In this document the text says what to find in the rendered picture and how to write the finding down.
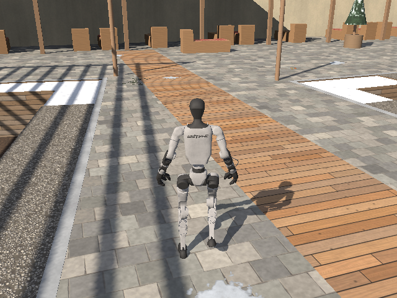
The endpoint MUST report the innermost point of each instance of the left robot forearm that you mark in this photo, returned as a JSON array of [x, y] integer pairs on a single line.
[[164, 165]]

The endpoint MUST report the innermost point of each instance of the right robot forearm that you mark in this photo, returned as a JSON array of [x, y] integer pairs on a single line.
[[229, 163]]

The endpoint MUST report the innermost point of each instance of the robot left upper arm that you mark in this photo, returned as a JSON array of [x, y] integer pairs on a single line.
[[178, 131]]

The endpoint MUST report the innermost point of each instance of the robot right hand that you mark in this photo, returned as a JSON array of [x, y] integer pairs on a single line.
[[229, 175]]

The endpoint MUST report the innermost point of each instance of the robot right upper arm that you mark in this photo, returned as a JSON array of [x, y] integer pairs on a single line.
[[216, 130]]

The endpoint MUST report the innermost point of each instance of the robot left hand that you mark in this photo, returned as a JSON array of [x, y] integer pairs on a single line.
[[162, 176]]

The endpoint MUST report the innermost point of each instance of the humanoid robot head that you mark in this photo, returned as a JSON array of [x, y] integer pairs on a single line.
[[197, 107]]

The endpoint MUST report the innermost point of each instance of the robot right thigh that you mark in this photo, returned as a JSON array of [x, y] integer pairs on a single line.
[[212, 186]]

